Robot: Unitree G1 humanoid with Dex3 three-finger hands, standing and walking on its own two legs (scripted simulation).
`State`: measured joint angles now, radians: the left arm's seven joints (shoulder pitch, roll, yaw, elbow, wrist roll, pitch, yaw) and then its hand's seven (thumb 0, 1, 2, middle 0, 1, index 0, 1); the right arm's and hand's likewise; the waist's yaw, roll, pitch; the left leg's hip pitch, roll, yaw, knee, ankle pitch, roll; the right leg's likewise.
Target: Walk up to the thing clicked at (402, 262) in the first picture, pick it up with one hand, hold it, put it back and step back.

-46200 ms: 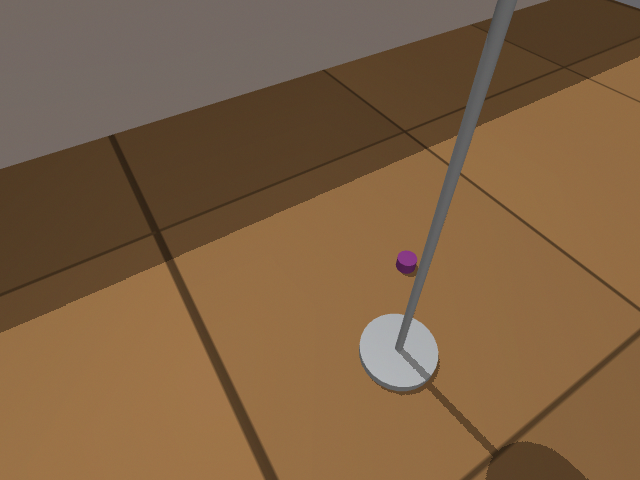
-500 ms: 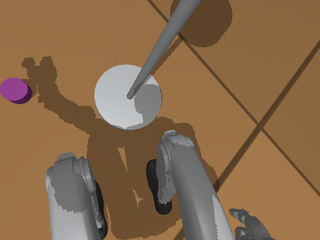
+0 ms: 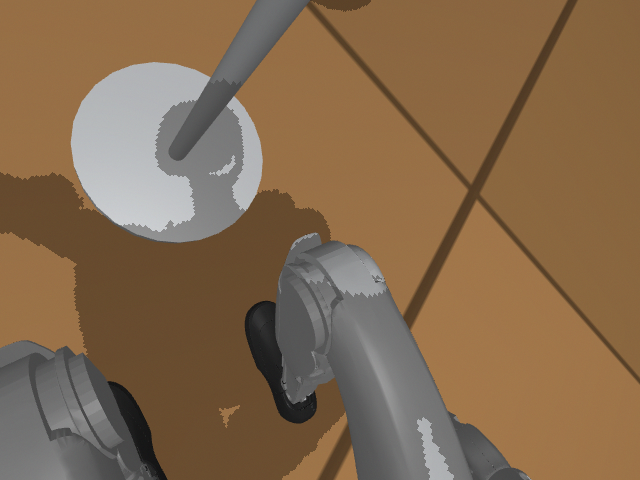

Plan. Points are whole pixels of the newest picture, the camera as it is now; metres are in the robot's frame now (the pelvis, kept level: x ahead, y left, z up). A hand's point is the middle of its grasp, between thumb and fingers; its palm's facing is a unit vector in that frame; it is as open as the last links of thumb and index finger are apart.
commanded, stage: rest palm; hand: left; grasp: from above
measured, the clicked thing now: out of the picture +0.50 +0.36 -0.30
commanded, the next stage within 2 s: none
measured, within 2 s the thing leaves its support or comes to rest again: neither
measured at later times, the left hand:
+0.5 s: hand out of the picture +0.46 +0.35 -0.26, palm faces -0.53 -0.17 -0.83, open 14.3 cm
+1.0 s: hand out of the picture +0.47 +0.35 -0.26, palm faces -0.47 -0.14 -0.87, open 14.2 cm
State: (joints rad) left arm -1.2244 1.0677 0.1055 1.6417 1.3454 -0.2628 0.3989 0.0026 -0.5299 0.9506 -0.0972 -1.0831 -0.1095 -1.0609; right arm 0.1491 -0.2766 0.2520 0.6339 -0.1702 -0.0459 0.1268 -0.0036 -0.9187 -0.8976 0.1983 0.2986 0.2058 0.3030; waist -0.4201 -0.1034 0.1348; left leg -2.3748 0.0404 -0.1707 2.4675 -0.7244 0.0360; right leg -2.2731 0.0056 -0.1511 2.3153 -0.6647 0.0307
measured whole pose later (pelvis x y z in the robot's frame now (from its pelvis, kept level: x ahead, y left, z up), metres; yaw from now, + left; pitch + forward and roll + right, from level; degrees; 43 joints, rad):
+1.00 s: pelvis -0.01 +0.00 -0.02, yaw -3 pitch +30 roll -16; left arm -1.17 1.16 0.11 1.70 1.27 -0.19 0.46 0.00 -0.54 0.96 -0.08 -1.05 -0.08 -1.04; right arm 0.10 -0.34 0.34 0.60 -0.21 -0.14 0.18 0.00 -0.92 -0.91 0.20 0.30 0.20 0.30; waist -0.41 -0.14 0.20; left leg -2.39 0.05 -0.23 2.55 -0.72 0.05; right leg -2.27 0.03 -0.20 2.34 -0.63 0.05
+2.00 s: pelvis -0.01 +0.00 -0.02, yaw -4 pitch +29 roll -16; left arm -1.16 1.17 0.10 1.68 1.28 -0.25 0.50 0.00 -0.49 0.96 -0.09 -1.07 -0.10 -1.06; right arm 0.08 -0.34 0.37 0.60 -0.23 -0.15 0.17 0.00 -0.92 -0.91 0.20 0.30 0.20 0.30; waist -0.41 -0.16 0.21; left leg -2.37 0.05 -0.25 2.55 -0.74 0.04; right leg -2.25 0.04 -0.22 2.34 -0.64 0.05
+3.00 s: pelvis -0.01 +0.00 -0.02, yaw -4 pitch +29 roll -17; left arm -1.15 1.21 0.08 1.66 1.25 -0.26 0.45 0.00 -0.37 0.86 -0.13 -1.06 -0.16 -1.02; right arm 0.07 -0.35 0.41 0.59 -0.23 -0.13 0.16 0.00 -0.90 -0.90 0.20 0.30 0.20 0.30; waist -0.41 -0.18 0.24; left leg -2.37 0.05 -0.26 2.55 -0.73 0.04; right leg -2.24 0.04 -0.22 2.33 -0.63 0.05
